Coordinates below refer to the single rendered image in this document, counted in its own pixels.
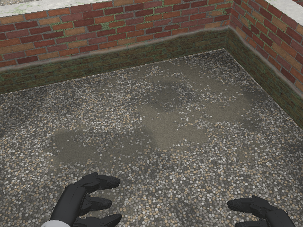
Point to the robot right hand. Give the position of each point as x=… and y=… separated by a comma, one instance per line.
x=269, y=215

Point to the robot left hand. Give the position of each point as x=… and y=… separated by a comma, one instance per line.
x=75, y=201

